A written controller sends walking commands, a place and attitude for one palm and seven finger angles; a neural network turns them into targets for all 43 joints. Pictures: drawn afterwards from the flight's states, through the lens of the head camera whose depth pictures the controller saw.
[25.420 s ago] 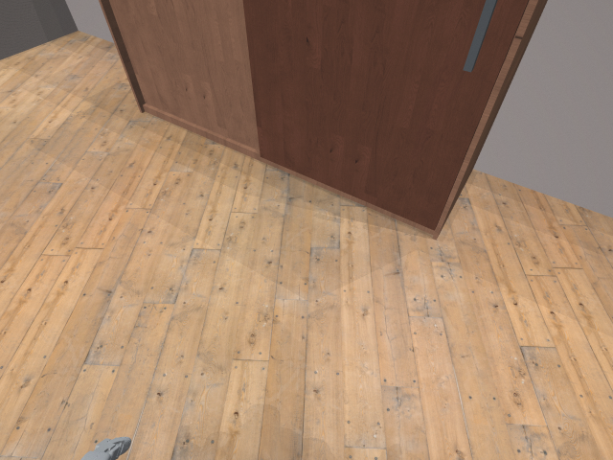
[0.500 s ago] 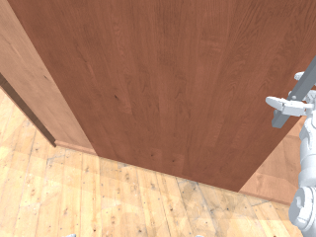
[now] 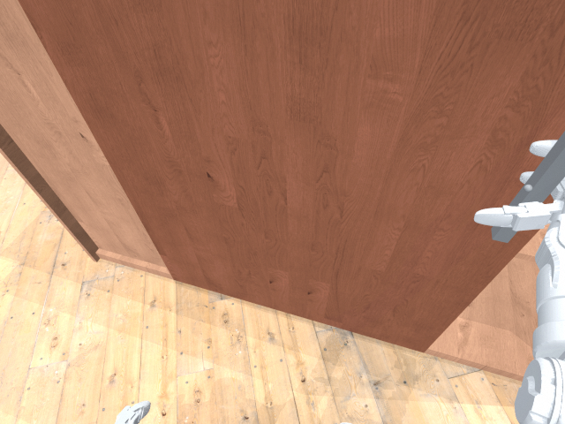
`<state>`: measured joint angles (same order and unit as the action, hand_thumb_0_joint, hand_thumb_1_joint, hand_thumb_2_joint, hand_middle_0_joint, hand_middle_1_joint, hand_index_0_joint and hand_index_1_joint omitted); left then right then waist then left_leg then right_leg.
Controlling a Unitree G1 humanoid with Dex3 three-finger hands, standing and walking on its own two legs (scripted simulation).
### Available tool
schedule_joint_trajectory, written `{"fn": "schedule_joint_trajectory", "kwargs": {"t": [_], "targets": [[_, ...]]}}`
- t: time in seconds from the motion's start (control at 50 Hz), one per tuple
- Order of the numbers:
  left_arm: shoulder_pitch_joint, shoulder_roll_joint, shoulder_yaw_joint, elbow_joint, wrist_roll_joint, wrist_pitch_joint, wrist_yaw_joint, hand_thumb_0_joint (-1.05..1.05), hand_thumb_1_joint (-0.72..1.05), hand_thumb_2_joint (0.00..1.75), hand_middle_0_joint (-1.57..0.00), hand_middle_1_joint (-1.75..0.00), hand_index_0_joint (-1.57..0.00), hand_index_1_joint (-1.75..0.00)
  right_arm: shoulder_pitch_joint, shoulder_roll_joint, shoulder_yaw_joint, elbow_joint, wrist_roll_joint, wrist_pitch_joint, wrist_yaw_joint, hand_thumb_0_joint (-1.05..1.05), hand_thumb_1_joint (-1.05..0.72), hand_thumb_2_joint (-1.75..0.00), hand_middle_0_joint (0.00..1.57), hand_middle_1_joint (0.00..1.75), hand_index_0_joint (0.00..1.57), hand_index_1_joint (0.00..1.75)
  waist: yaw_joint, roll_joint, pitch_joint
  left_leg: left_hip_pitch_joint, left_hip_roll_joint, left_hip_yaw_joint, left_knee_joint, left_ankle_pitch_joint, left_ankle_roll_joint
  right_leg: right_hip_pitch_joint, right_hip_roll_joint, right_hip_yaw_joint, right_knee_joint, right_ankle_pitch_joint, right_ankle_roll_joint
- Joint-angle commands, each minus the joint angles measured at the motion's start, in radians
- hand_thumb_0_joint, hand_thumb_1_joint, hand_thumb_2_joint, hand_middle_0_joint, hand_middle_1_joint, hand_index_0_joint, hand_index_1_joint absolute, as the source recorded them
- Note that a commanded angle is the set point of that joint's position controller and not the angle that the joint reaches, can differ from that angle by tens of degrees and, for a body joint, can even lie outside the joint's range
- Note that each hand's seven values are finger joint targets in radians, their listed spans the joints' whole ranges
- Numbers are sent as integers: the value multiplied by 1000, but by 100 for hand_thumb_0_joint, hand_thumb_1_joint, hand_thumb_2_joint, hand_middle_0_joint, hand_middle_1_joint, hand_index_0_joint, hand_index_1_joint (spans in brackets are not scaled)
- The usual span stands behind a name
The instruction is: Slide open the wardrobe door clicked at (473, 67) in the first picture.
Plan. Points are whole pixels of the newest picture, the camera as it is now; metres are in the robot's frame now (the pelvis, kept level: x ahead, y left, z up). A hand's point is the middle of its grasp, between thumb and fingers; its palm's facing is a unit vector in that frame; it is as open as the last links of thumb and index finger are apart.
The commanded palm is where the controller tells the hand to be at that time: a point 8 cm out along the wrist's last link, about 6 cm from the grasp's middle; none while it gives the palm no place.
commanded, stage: slip the hand off the handle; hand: right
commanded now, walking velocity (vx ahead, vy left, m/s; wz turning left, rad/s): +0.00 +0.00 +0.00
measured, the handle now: (545, 165) +0.46 -0.32 +0.14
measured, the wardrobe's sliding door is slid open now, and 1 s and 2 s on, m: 0.53 0.53 0.53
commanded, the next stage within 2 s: draw the hand back to the body in 1.14 s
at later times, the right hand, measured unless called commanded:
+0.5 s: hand out of the picture +0.39 -0.37 +0.13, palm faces +0.55 +0.80 -0.24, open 14.3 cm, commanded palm +0.35 -0.39 +0.14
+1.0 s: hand out of the picture +0.31 -0.35 +0.13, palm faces +0.51 +0.84 -0.21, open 14.7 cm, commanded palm +0.26 -0.37 +0.14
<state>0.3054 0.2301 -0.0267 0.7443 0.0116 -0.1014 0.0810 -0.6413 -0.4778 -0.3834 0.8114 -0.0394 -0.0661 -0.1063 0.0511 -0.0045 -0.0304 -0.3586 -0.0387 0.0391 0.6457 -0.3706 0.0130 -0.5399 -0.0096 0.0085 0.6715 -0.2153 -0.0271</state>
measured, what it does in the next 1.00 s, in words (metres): stands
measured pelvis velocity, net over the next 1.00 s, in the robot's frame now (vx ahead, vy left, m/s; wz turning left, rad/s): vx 0.01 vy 0.00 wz -0.01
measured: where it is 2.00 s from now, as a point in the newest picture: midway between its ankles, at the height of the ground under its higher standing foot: outside the picture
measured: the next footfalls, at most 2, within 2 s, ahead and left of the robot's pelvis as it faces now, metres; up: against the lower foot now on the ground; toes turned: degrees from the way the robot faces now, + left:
none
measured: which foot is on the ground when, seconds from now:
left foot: down 0.00-1.00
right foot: down 0.00-1.00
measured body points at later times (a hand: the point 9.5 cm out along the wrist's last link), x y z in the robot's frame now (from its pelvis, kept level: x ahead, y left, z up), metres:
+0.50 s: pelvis +0.03 +0.02 +0.00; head +0.07 +0.02 +0.45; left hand +0.10 +0.31 -0.11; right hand +0.36 -0.41 +0.15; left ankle -0.02 +0.11 -0.72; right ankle +0.08 -0.10 -0.72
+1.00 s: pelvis +0.01 +0.00 +0.00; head +0.01 -0.01 +0.45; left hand +0.18 +0.24 -0.08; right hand +0.27 -0.39 +0.14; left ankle -0.02 +0.11 -0.72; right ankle +0.08 -0.10 -0.72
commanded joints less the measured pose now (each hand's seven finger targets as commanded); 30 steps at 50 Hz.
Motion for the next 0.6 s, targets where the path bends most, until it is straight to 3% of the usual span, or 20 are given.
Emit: {"fn": "schedule_joint_trajectory", "kwargs": {"t": [0.0,0.08,0.14,0.16,0.18,0.22,0.26,0.28,0.3,0.34,0.36,0.38,0.4,0.42,0.44,0.46,0.48,0.52,0.54,0.58], "targets": [[10,183,59,-106,-3,-16,34,0,90,90,-20,-30,-20,-30,-371,-384,-107,-178,13,-11,-15,0,55,-20,25,115,25,115,-6,-40,-204,-77,3,-35,-166,11,-10,248,-7,43,-114,-87,-21],[22,186,59,-117,-3,-2,40,0,90,90,-20,-30,-20,-30,-323,-458,-177,-188,28,0,11,0,55,-20,25,115,25,115,-21,-27,-235,-24,8,-45,-159,147,-16,247,-1,25,-87,57,-25],[28,184,63,-127,-8,12,40,0,90,90,-20,-30,-20,-30,-241,-459,-197,-182,39,20,36,0,55,-20,25,115,25,115,-31,-30,-257,13,10,-43,-128,302,-22,249,8,5,-67,156,-21],[31,188,63,-128,-8,15,41,0,90,90,-20,-30,-20,-30,-217,-497,-233,-176,41,23,40,0,55,-20,25,115,25,115,-34,-1,-257,32,15,-50,-117,376,-29,236,10,2,-54,184,-22],[31,188,66,-133,-9,20,40,0,90,90,-20,-30,-20,-30,-207,-525,-260,-203,48,24,47,0,55,-20,25,115,25,115,-43,-14,-288,60,26,-60,-102,448,-39,230,13,-2,-49,207,-19],[32,189,67,-143,-13,31,38,0,90,90,-20,-30,-20,-30,-144,-543,-287,-199,58,37,67,0,55,-20,25,115,25,115,-54,3,-292,85,32,-61,-85,527,-47,214,16,-9,-42,231,-15],[26,190,68,-151,-14,40,40,0,90,90,-20,-30,-20,-30,-120,-589,-326,-218,61,36,80,0,55,-20,25,115,25,115,-63,-5,-287,103,38,-69,-70,588,-53,198,19,-16,-28,242,-15],[27,193,70,-155,-15,42,39,0,90,90,-20,-30,-20,-30,-155,-617,-336,-264,54,23,88,0,55,-20,25,115,25,115,-54,-33,-310,103,40,-78,-64,608,-58,205,19,-18,-25,247,-17],[28,189,73,-159,-15,44,37,0,90,90,-20,-30,-20,-30,-115,-615,-341,-265,47,15,97,0,55,-20,25,115,25,115,-59,-59,-320,103,36,-79,-57,615,-57,213,19,-22,-20,255,-17],[35,192,74,-153,-18,41,35,0,90,90,-20,-30,-20,-30,-157,-587,-297,-289,36,-18,123,0,55,-20,25,115,25,115,-25,-89,-305,48,23,-75,-62,567,-54,234,15,-22,-11,252,-22],[45,197,75,-147,-17,37,37,0,90,90,-20,-30,-20,-30,-186,-570,-275,-284,41,-36,140,0,55,-20,25,115,25,115,-3,-70,-285,22,18,-77,-67,550,-54,238,11,-20,-1,242,-25],[55,203,79,-132,-21,33,39,0,90,90,-20,-30,-20,-30,-227,-590,-281,-284,49,-61,159,0,55,-20,25,115,25,115,8,-82,-290,0,16,-83,-73,530,-56,245,8,-15,2,229,-25],[61,201,80,-126,-22,29,40,0,90,90,-20,-30,-20,-30,-193,-559,-258,-253,58,-73,184,0,55,-20,25,115,25,115,3,-81,-299,-1,12,-82,-71,517,-53,252,10,-13,2,225,-25],[66,208,83,-122,-27,25,43,0,90,90,-20,-30,-20,-30,-207,-570,-260,-254,71,-87,207,0,55,-20,25,115,25,115,10,-101,-308,-17,13,-86,-77,495,-52,265,9,-12,4,219,-27],[67,204,84,-119,-33,23,44,0,90,90,-20,-30,-20,-30,-179,-535,-229,-239,80,-90,230,0,55,-20,25,115,25,115,4,-109,-305,-29,5,-78,-81,453,-44,276,10,-10,-1,211,-27],[66,201,83,-122,-36,16,44,0,90,90,-20,-30,-20,-30,-184,-460,-163,-257,94,-89,252,0,55,-20,25,115,25,115,15,-123,-298,-48,3,-77,-89,434,-37,301,9,-8,1,216,-29],[71,204,89,-115,-44,10,46,0,90,90,-20,-30,-20,-30,-179,-473,-178,-265,110,-89,263,0,55,-20,25,115,25,115,5,-126,-306,-57,2,-74,-98,411,-33,317,5,1,-5,215,-29],[60,205,95,-128,-52,2,45,0,90,90,-20,-30,-20,-30,-91,-445,-180,-316,138,-78,271,0,55,-20,25,115,25,115,-22,-130,-329,-51,-7,-57,-103,367,-20,348,7,11,-21,225,-29],[44,201,92,-129,-55,-3,46,0,90,90,-20,-30,-20,-30,-75,-421,-162,-328,145,-70,266,0,55,-20,25,115,25,115,-22,-125,-309,-57,-10,-51,-107,339,-17,343,7,16,-30,210,-29],[34,207,90,-138,-56,-15,45,0,90,90,-20,-30,-20,-30,-22,-457,-230,-358,167,-58,239,0,55,-20,25,115,25,115,-41,-73,-296,-38,-7,-49,-109,330,-19,313,9,23,-41,190,-30]]}}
